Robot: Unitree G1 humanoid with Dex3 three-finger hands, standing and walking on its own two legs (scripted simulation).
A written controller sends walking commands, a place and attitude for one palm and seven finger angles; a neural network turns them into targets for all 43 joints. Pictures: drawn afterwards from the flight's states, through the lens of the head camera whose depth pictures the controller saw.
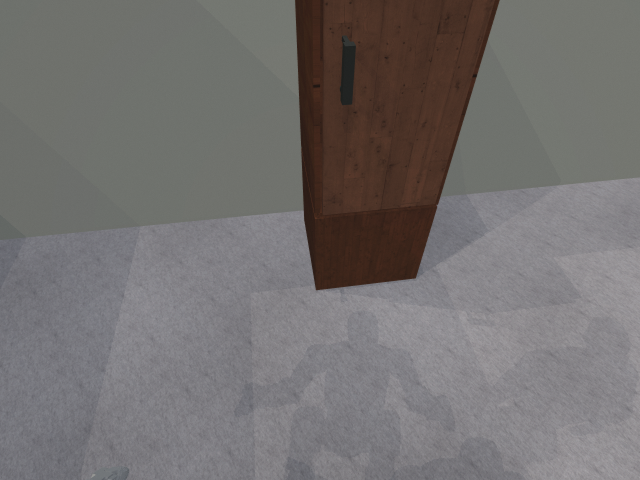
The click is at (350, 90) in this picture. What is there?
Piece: cupboard door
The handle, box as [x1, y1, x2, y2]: [340, 35, 355, 104]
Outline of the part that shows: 345,35 342,36 343,50 340,99 342,104 351,104 355,45 353,41 350,42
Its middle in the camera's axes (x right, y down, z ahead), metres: +0.05 -0.37 +0.84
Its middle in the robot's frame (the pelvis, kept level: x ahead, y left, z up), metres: +0.89 -0.01 +0.11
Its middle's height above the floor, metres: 0.88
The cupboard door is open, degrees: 0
